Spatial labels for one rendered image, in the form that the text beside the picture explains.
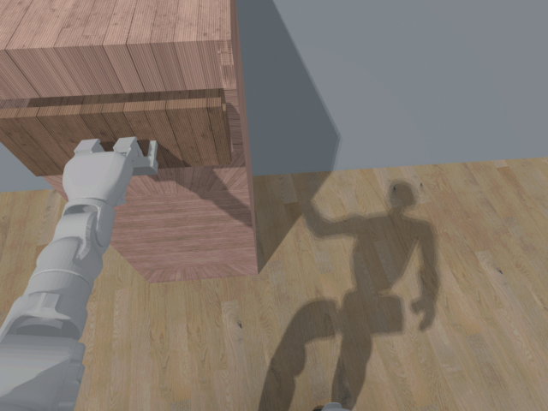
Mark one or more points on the cabinet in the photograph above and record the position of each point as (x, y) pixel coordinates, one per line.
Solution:
(182, 224)

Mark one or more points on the drawer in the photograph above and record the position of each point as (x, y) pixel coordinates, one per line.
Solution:
(191, 127)

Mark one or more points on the robot left upper arm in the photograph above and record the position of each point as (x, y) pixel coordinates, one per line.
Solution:
(40, 373)

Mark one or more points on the left robot forearm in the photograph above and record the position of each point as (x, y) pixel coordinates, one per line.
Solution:
(54, 302)

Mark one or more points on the robot left hand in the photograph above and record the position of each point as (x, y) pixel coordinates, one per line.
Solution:
(97, 174)

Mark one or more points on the handle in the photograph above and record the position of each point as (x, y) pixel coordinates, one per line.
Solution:
(146, 165)

